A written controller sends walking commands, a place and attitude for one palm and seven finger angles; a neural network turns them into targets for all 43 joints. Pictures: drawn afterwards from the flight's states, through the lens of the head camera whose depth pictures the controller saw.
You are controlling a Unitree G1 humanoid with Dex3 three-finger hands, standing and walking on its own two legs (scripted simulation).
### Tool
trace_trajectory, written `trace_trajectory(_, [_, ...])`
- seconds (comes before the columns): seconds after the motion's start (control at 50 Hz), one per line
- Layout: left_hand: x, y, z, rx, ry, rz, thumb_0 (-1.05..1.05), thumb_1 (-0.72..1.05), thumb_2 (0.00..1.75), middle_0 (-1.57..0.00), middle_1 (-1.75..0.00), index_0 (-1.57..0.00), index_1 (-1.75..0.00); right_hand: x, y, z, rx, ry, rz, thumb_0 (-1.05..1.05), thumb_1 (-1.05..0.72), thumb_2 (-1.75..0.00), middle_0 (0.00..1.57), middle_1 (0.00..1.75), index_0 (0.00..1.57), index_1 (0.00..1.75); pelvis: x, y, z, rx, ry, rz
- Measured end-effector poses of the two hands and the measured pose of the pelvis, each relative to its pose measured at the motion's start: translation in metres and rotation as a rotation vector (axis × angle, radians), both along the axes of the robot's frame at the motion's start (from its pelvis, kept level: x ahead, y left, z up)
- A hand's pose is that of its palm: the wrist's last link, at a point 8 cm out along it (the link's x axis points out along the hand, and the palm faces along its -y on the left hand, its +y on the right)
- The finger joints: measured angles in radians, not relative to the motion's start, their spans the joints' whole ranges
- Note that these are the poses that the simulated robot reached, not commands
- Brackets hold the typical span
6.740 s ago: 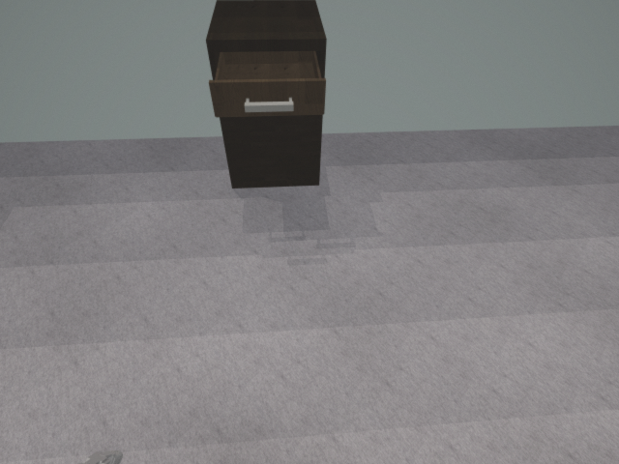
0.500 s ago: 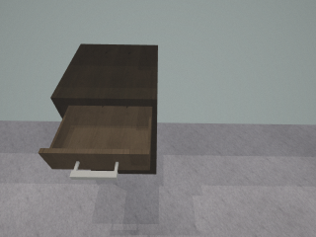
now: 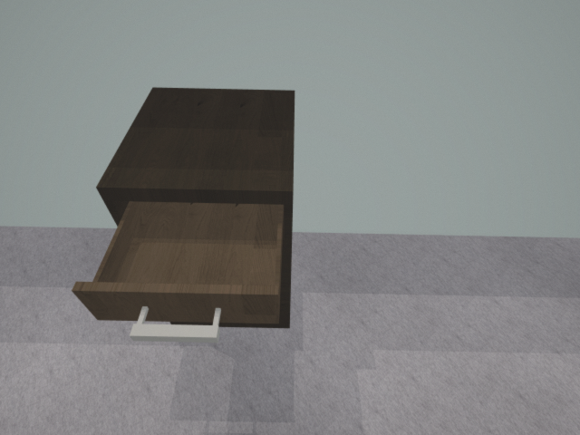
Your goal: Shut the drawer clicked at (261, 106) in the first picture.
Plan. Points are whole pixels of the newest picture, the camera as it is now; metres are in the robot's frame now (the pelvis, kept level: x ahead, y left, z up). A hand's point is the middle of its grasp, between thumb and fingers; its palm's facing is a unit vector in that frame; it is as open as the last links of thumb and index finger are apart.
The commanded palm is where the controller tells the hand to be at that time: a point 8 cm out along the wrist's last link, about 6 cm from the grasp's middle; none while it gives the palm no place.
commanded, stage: look again from close up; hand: left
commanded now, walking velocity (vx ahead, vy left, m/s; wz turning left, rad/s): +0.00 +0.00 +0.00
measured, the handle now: (178, 322) +0.34 +0.24 -0.18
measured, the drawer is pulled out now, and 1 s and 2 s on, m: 0.23 0.23 0.23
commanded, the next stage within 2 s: raise the hand and make a fist in 0.50 s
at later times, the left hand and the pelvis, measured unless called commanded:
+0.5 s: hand out of the picture -0.02 +0.21 -0.18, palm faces -0.03 -0.98 -0.19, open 7.4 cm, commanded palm none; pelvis -0.03 +0.04 -0.01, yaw -1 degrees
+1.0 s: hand out of the picture +0.13 +0.18 -0.07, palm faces +0.02 -1.00 +0.00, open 6.1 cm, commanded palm +0.10 +0.25 -0.08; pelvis -0.07 +0.00 -0.10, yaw -1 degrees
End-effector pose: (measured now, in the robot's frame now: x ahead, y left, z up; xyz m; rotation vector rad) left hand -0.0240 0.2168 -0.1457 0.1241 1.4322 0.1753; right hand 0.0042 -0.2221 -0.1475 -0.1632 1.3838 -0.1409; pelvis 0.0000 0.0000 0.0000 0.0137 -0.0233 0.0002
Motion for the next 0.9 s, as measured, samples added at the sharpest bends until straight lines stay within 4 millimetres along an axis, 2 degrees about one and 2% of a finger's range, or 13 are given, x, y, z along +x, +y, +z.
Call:
trace_trajectory(0.16, [0.006,0.013,-0.010,0.004,-0.046,-0.068,0.00,0.90,0.89,-0.20,-0.30,-0.20,-0.30,0.002,0.006,-0.002,-0.014,-0.088,-0.023,0.01,-0.92,-0.90,0.20,0.30,0.20,0.30,-0.009,0.014,-0.011,-0.022,0.008,-0.019])
trace_trajectory(0.28, [0.020,0.029,-0.012,0.005,-0.118,-0.075,0.00,0.90,0.89,-0.20,-0.30,-0.20,-0.30,-0.008,0.018,-0.002,-0.021,-0.085,-0.015,0.01,-0.93,-0.90,0.20,0.30,0.20,0.30,-0.018,0.025,-0.012,-0.028,-0.009,-0.016])
trace_trajectory(0.36, [0.021,0.038,-0.010,0.003,-0.132,-0.086,0.00,0.91,0.89,-0.20,-0.30,-0.20,-0.30,-0.017,0.025,0.001,-0.019,-0.070,-0.010,0.01,-0.93,-0.90,0.20,0.30,0.20,0.30,-0.024,0.031,-0.010,-0.026,-0.001,-0.017])
trace_trajectory(0.5, [0.004,0.046,-0.007,0.005,-0.076,-0.089,0.00,0.91,0.89,-0.20,-0.30,-0.20,-0.30,-0.034,0.033,0.004,-0.002,-0.022,-0.014,0.00,-0.92,-0.90,0.20,0.30,0.20,0.30,-0.026,0.035,-0.007,-0.017,0.022,-0.020])
trace_trajectory(0.62, [-0.018,0.045,-0.004,0.010,-0.007,-0.075,0.00,0.91,0.89,-0.20,-0.30,-0.20,-0.30,-0.038,0.036,0.002,0.010,0.009,-0.017,0.00,-0.91,-0.90,0.20,0.30,0.20,0.30,-0.023,0.035,-0.005,-0.021,0.026,-0.022])
trace_trajectory(0.64, [-0.011,0.045,0.001,0.009,-0.046,-0.029,0.00,0.91,0.89,-0.20,-0.30,-0.20,-0.30,-0.035,0.034,0.004,0.002,-0.017,-0.023,0.01,-0.91,-0.90,0.20,0.30,0.20,0.30,-0.023,0.035,-0.006,-0.024,0.029,-0.018])
trace_trajectory(0.68, [0.027,0.047,0.028,0.052,-0.295,0.008,0.01,0.91,0.89,-0.20,-0.31,-0.21,-0.30,-0.021,0.028,0.009,-0.030,-0.149,-0.024,0.01,-0.92,-0.90,0.20,0.30,0.20,0.30,-0.025,0.035,-0.008,-0.011,0.038,-0.022])
trace_trajectory(0.74, [0.091,0.043,0.075,0.082,-0.674,0.021,0.01,0.91,0.89,-0.22,-0.33,-0.23,-0.32,0.012,0.015,0.013,-0.058,-0.361,-0.026,0.01,-0.92,-0.90,0.20,0.30,0.20,0.30,-0.030,0.033,-0.015,-0.002,0.066,0.000])
trace_trajectory(0.8, [0.145,0.036,0.108,0.053,-1.014,-0.018,0.01,0.91,0.89,-0.26,-0.37,-0.26,-0.36,0.051,0.002,0.017,-0.086,-0.528,0.006,0.01,-0.91,-0.90,0.20,0.30,0.20,0.30,-0.039,0.029,-0.027,-0.011,0.130,0.004])
trace_trajectory(0.84, [0.165,0.029,0.118,0.004,-1.211,-0.056,0.01,0.91,0.89,-0.28,-0.40,-0.29,-0.39,0.077,-0.008,0.021,-0.101,-0.629,0.029,0.01,-0.91,-0.90,0.20,0.30,0.20,0.30,-0.045,0.023,-0.040,-0.010,0.180,-0.011])
trace_trajectory(0.9, [0.167,0.018,0.116,-0.068,-1.417,-0.145,0.00,0.91,0.89,-0.33,-0.45,-0.34,-0.45,0.114,-0.019,0.025,-0.115,-0.766,0.067,0.01,-0.91,-0.90,0.20,0.30,0.20,0.30,-0.054,0.014,-0.065,-0.011,0.237,-0.024])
